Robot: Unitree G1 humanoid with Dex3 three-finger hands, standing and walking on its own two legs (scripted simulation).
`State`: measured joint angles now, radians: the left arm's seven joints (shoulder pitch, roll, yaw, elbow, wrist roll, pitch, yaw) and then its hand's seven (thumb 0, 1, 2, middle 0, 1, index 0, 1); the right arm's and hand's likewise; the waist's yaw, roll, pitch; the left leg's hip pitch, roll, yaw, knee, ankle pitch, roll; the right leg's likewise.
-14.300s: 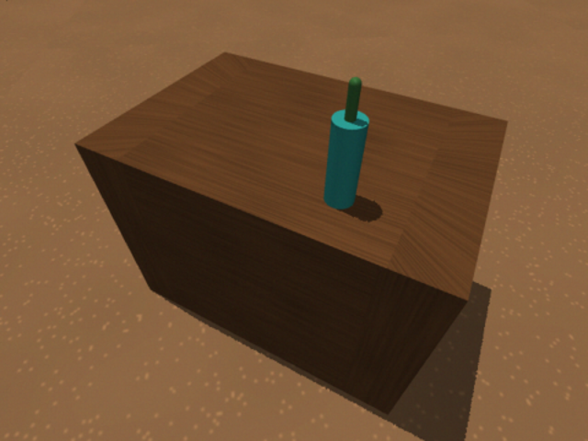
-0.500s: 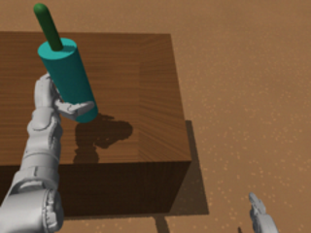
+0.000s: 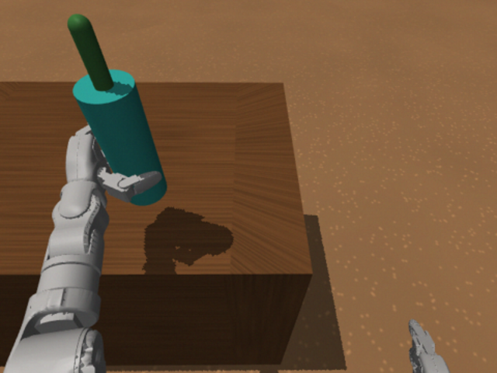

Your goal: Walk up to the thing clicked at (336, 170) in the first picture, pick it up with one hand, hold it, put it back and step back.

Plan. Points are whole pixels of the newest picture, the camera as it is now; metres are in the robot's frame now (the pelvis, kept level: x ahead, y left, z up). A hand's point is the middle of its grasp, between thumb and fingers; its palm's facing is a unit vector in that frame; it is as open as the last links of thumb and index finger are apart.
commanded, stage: lift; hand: left
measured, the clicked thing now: (120, 125) +0.42 +0.17 +0.22
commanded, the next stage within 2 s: hold in 1.02 s
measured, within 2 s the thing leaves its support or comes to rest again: neither
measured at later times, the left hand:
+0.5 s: hand (102, 154) +0.36 +0.17 +0.23, palm faces +0.12 -0.99 -0.01, open 10.5 cm
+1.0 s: hand (92, 152) +0.33 +0.16 +0.26, palm faces +0.11 -0.99 +0.00, open 10.5 cm
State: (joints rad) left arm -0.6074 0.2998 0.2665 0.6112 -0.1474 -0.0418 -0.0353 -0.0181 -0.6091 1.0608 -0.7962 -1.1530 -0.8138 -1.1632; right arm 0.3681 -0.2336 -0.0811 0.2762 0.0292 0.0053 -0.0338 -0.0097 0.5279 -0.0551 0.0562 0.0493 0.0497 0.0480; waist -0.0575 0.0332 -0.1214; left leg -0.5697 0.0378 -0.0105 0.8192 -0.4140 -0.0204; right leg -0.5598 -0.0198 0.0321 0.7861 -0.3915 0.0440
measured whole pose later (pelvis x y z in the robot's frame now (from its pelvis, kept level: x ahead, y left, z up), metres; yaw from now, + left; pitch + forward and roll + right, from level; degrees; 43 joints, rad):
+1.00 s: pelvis -0.02 -0.01 +0.02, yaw +2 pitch +0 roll +0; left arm -0.44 0.25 0.27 -0.01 -0.22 0.53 -0.05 -0.02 -0.61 1.07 -0.79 -1.16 -0.81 -1.17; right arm 0.30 -0.24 -0.10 0.56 0.05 -0.18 -0.05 -0.01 0.53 -0.05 0.06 0.05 0.05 0.05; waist 0.01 0.07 -0.08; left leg -0.34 0.02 -0.03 0.65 -0.31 -0.03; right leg -0.33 -0.04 0.01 0.65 -0.32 0.04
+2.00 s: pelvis -0.02 -0.01 +0.02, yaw +2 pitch +0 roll +0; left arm -0.45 0.27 0.31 -0.17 -0.26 0.71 -0.07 -0.02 -0.61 1.06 -0.80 -1.14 -0.82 -1.15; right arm 0.29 -0.24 -0.10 0.58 0.06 -0.21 -0.03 -0.01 0.53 -0.06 0.05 0.05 0.05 0.05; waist 0.02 0.08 -0.10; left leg -0.31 0.02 -0.03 0.63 -0.32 -0.02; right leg -0.30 -0.04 0.01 0.63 -0.32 0.04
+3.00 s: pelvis -0.02 -0.01 +0.02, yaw +2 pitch -1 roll +0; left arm -0.44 0.28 0.31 -0.16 -0.25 0.70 -0.07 -0.02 -0.60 1.06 -0.79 -1.16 -0.81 -1.17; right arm 0.28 -0.23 -0.08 0.61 0.06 -0.23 -0.05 -0.01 0.53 -0.06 0.05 0.05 0.05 0.05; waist 0.02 0.08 -0.09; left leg -0.31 0.02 -0.03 0.63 -0.31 -0.03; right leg -0.30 -0.04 0.00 0.63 -0.32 0.04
